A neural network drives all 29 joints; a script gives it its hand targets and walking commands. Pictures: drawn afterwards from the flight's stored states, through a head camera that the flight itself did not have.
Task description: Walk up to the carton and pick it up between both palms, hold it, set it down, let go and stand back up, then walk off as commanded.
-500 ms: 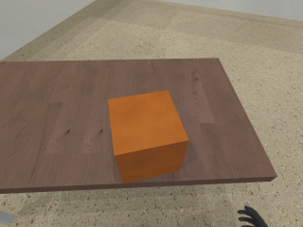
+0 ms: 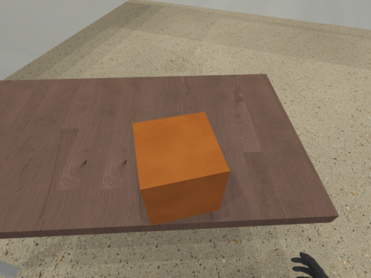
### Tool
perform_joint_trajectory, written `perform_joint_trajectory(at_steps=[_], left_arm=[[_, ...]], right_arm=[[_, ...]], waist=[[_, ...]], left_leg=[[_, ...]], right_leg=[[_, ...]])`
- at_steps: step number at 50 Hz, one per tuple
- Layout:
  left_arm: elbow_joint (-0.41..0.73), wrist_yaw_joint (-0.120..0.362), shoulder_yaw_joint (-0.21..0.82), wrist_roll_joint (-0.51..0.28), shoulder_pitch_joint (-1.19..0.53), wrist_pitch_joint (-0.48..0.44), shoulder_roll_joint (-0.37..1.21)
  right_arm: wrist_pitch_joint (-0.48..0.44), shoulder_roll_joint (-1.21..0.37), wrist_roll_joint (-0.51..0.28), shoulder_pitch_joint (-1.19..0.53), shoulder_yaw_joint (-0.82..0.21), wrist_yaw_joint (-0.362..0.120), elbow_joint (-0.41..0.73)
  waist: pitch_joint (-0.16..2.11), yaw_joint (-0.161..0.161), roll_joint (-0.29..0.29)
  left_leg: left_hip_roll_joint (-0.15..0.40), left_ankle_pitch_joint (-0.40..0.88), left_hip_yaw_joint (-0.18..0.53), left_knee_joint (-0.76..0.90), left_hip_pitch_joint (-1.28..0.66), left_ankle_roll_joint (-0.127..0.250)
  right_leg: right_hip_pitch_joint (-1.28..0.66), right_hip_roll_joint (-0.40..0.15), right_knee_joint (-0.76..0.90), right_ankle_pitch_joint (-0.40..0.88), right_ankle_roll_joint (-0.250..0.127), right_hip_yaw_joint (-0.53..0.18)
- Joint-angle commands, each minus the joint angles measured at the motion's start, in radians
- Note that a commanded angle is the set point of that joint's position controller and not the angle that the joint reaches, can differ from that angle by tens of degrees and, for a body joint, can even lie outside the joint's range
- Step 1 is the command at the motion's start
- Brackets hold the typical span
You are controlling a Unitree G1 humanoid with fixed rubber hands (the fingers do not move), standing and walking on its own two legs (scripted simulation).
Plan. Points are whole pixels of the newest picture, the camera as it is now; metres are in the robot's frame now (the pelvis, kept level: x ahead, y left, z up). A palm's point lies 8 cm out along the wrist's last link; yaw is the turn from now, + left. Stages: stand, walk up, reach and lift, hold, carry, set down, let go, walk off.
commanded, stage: stand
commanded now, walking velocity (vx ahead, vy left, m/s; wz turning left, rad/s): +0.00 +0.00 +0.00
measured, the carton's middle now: (177, 168) +0.38 +0.03 -0.01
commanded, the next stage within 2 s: walk off in 0.88 s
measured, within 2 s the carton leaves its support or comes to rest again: neither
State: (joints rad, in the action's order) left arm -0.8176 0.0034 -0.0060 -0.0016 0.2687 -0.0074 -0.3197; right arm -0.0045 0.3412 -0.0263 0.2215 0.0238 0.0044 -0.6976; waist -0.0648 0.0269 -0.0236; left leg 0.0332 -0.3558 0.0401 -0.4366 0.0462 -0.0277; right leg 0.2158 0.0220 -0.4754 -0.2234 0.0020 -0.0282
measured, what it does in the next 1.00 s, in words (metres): stands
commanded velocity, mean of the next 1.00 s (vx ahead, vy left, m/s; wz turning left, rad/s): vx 0.00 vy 0.00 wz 0.00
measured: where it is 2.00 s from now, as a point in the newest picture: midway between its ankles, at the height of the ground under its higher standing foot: outside the picture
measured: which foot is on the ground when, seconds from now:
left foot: down 0.00-1.00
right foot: down 0.00-1.00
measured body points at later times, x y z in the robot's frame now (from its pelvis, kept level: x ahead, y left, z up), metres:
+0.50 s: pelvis -0.01 +0.00 +0.00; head +0.00 -0.01 +0.45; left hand +0.06 +0.29 -0.12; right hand +0.13 -0.28 -0.10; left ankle -0.07 +0.14 -0.74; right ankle +0.02 -0.12 -0.74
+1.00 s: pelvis -0.01 -0.01 +0.00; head -0.02 -0.02 +0.45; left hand +0.05 +0.29 -0.11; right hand +0.12 -0.29 -0.10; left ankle -0.07 +0.14 -0.74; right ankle +0.02 -0.12 -0.74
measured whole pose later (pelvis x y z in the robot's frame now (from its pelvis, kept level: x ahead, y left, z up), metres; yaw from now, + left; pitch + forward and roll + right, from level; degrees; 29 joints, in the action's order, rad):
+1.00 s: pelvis -0.01 -0.01 +0.00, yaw +0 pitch -4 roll +0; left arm -0.86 0.00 -0.01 0.00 0.27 -0.01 -0.32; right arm 0.00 0.34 -0.03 0.22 0.02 0.01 -0.72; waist -0.06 0.03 -0.03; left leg 0.03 -0.34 0.04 -0.44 0.03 -0.03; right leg 0.20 0.02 -0.48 -0.21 0.00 -0.03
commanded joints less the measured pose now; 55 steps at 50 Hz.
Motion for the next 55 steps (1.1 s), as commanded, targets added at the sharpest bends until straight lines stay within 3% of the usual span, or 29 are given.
perform_joint_trajectory(at_steps=[1,2,3,6,8,9,11,12,16,19,22,23,24,26,27,30,34,35,37,38,39,43,44,47,48,51,53,54,55], left_arm=[[0.026,-0.003,-0.074,0.026,-0.077,-0.041,-0.225],[0.009,-0.003,-0.069,0.025,-0.077,-0.042,-0.220],[0.020,-0.002,-0.062,0.009,-0.054,-0.044,-0.212],[0.002,-0.009,-0.071,0.011,-0.040,-0.043,-0.239],[0.006,-0.016,-0.068,0.018,-0.072,-0.039,-0.231],[0.014,-0.013,-0.066,0.016,-0.077,-0.039,-0.219],[0.013,-0.012,-0.070,0.022,-0.093,-0.037,-0.228],[0.016,-0.011,-0.073,0.015,-0.081,-0.036,-0.241],[0.021,-0.004,-0.069,0.016,-0.088,-0.038,-0.213],[-0.001,-0.009,-0.067,0.014,-0.082,-0.045,-0.230],[-0.015,-0.010,-0.068,0.013,-0.049,-0.039,-0.223],[0.001,-0.010,-0.070,0.005,-0.060,-0.040,-0.239],[0.001,-0.010,-0.069,0.015,-0.090,-0.039,-0.226],[-0.007,-0.012,-0.067,0.020,-0.088,-0.035,-0.227],[-0.007,-0.005,-0.063,0.009,-0.074,-0.036,-0.224],[-0.015,-0.010,-0.072,0.015,-0.071,-0.040,-0.239],[-0.012,-0.009,-0.074,0.010,-0.072,-0.040,-0.241],[-0.021,-0.009,-0.073,0.019,-0.074,-0.043,-0.236],[-0.023,-0.008,-0.067,0.012,-0.089,-0.042,-0.249],[-0.019,-0.010,-0.064,0.016,-0.078,-0.042,-0.244],[-0.017,-0.013,-0.069,0.007,-0.067,-0.044,-0.233],[-0.024,-0.004,-0.073,0.010,-0.083,-0.042,-0.244],[-0.025,-0.006,-0.068,0.013,-0.079,-0.038,-0.225],[-0.015,-0.006,-0.070,0.013,-0.119,-0.040,-0.251],[-0.020,-0.009,-0.069,0.016,-0.077,-0.042,-0.238],[-0.032,-0.005,-0.075,0.014,-0.077,-0.039,-0.249],[-0.031,-0.006,-0.071,0.010,-0.088,-0.043,-0.259],[0.026,-0.004,-0.114,0.003,-0.100,-0.023,-0.306],[0.047,-0.009,-0.123,0.006,-0.054,-0.016,-0.312]], right_arm=[[-0.022,0.215,0.047,0.007,0.062,0.009,-0.016],[-0.023,0.218,0.052,0.002,0.064,0.007,-0.030],[-0.023,0.228,0.050,0.013,0.067,0.004,-0.007],[-0.021,0.213,0.048,0.006,0.063,0.011,-0.027],[-0.023,0.214,0.047,0.005,0.056,0.011,-0.023],[-0.023,0.213,0.057,-0.006,0.058,0.009,-0.030],[-0.019,0.201,0.055,-0.010,0.057,0.013,-0.035],[-0.015,0.200,0.053,-0.003,0.057,0.010,-0.028],[-0.019,0.225,0.053,-0.022,0.064,0.008,-0.019],[-0.021,0.212,0.048,0.000,0.063,0.008,-0.018],[-0.024,0.223,0.052,0.003,0.061,0.009,-0.042],[-0.017,0.212,0.054,-0.007,0.053,0.013,-0.043],[-0.016,0.210,0.051,0.002,0.058,0.016,-0.038],[-0.024,0.221,0.057,-0.005,0.064,0.009,-0.027],[-0.019,0.239,0.052,-0.003,0.069,0.013,-0.037],[-0.022,0.222,0.058,0.014,0.064,0.011,-0.051],[-0.026,0.215,0.050,-0.016,0.059,0.009,-0.039],[-0.023,0.206,0.049,0.001,0.056,0.010,-0.040],[-0.024,0.212,0.048,-0.022,0.059,0.009,-0.037],[-0.021,0.213,0.045,-0.008,0.056,0.007,-0.038],[-0.025,0.213,0.047,0.018,0.056,0.011,-0.056],[-0.016,0.210,0.052,-0.026,0.055,0.010,-0.046],[-0.017,0.212,0.049,-0.014,0.055,0.010,-0.040],[-0.010,0.210,0.050,-0.017,0.055,0.014,-0.053],[-0.014,0.208,0.051,-0.025,0.059,0.008,-0.046],[-0.027,0.209,0.045,-0.029,0.056,0.008,-0.057],[-0.023,0.227,0.049,0.006,0.058,0.005,-0.056],[-0.009,0.273,0.016,-0.015,0.090,0.017,-0.043],[0.003,0.261,0.016,-0.002,0.088,0.021,-0.032]], waist=[[0.120,-0.026,-0.025],[0.127,-0.029,0.018],[0.101,-0.030,-0.023],[0.112,-0.028,-0.021],[0.149,-0.044,0.018],[0.101,-0.025,-0.020],[0.074,-0.032,0.022],[0.077,-0.026,-0.037],[0.083,-0.016,-0.005],[0.081,-0.040,0.022],[0.087,-0.026,-0.021],[0.075,-0.017,0.005],[0.086,-0.036,0.031],[0.060,-0.048,-0.017],[0.073,-0.030,-0.044],[0.106,-0.019,0.046],[0.048,-0.020,-0.016],[0.096,-0.025,0.007],[0.069,-0.032,0.041],[0.102,-0.040,0.021],[0.090,-0.023,-0.045],[0.036,-0.017,0.017],[0.027,-0.026,-0.018],[0.012,-0.027,0.027],[0.034,-0.025,-0.002],[0.023,-0.013,0.000],[0.031,-0.038,0.020],[-0.034,-0.045,0.036],[-0.025,-0.029,0.026]], left_leg=[[0.068,0.309,0.036,0.063,0.058,0.065],[0.077,0.336,0.032,0.061,0.042,0.064],[0.085,0.372,0.038,0.048,0.053,0.073],[0.088,0.354,0.040,0.055,0.023,0.069],[0.083,0.358,0.042,0.057,0.032,0.064],[0.075,0.365,0.032,0.073,0.059,0.065],[0.072,0.339,0.041,0.060,0.035,0.061],[0.076,0.333,0.035,0.077,0.064,0.063],[0.078,0.299,0.028,0.062,0.057,0.066],[0.071,0.281,0.045,0.077,0.045,0.060],[0.075,0.316,0.042,0.076,0.050,0.065],[0.073,0.334,0.035,0.079,0.034,0.062],[0.086,0.335,0.038,0.062,0.027,0.071],[0.077,0.272,0.035,0.078,0.051,0.059],[0.081,0.300,0.047,0.091,0.052,0.063],[0.069,0.246,0.040,0.079,0.042,0.064],[0.079,0.286,0.055,0.096,0.079,0.060],[0.078,0.319,0.045,0.095,0.057,0.060],[0.074,0.308,0.033,0.075,0.024,0.051],[0.089,0.314,0.044,0.084,0.012,0.060],[0.085,0.315,0.031,0.089,0.041,0.059],[0.091,0.269,0.042,0.099,0.059,0.069],[0.082,0.241,0.039,0.097,0.073,0.063],[0.086,0.216,0.040,0.123,0.095,0.065],[0.077,0.204,0.048,0.111,0.052,0.069],[0.084,0.214,0.058,0.106,0.089,0.070],[0.082,0.198,0.051,0.120,0.049,0.069],[0.033,0.547,0.065,-0.103,0.151,0.081],[-0.010,0.447,0.018,-0.220,0.205,0.072]], right_leg=[[-0.117,-0.128,0.029,0.367,-0.076,-0.073],[-0.119,-0.129,0.019,0.372,-0.073,-0.063],[-0.103,-0.134,0.031,0.401,-0.078,-0.077],[-0.103,-0.135,0.039,0.382,-0.077,-0.080],[-0.138,-0.129,0.023,0.416,-0.074,-0.063],[-0.130,-0.127,0.034,0.383,-0.075,-0.069],[-0.084,-0.115,0.056,0.327,-0.066,-0.065],[-0.099,-0.126,0.034,0.326,-0.077,-0.072],[-0.093,-0.127,0.058,0.320,-0.073,-0.077],[-0.085,-0.129,0.053,0.340,-0.073,-0.075],[-0.113,-0.124,0.053,0.346,-0.071,-0.076],[-0.099,-0.124,0.054,0.335,-0.066,-0.076],[-0.079,-0.134,0.049,0.355,-0.075,-0.083],[-0.071,-0.120,0.057,0.318,-0.066,-0.070],[-0.093,-0.128,0.050,0.293,-0.065,-0.068],[-0.115,-0.131,0.068,0.250,-0.077,-0.092],[-0.113,-0.125,0.066,0.359,-0.058,-0.072],[-0.151,-0.135,0.059,0.361,-0.078,-0.082],[-0.076,-0.129,0.069,0.365,-0.072,-0.075],[-0.096,-0.133,0.066,0.352,-0.073,-0.081],[-0.116,-0.135,0.071,0.355,-0.068,-0.087],[-0.060,-0.122,0.075,0.275,-0.063,-0.085],[-0.068,-0.120,0.082,0.276,-0.071,-0.083],[-0.071,-0.122,0.085,0.252,-0.058,-0.076],[-0.072,-0.124,0.077,0.242,-0.064,-0.096],[-0.082,-0.130,0.090,0.276,-0.068,-0.094],[-0.056,-0.141,0.088,0.253,-0.072,-0.107],[0.028,-0.112,-0.032,0.579,-0.089,-0.105],[0.018,-0.163,-0.027,0.663,-0.137,-0.134]])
